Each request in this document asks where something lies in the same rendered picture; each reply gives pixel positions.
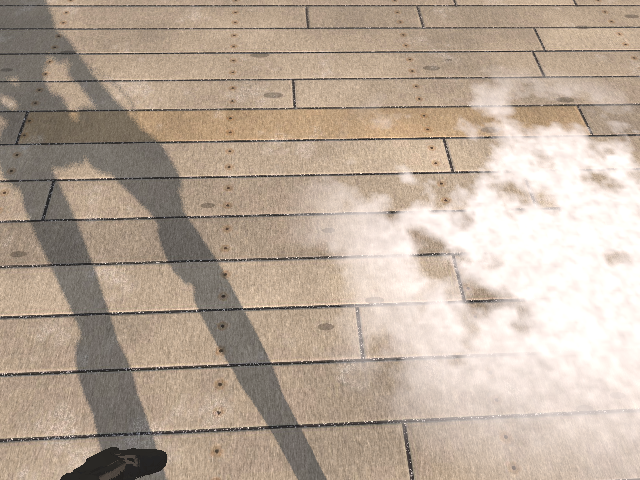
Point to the robot left hand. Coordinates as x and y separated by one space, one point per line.
115 464

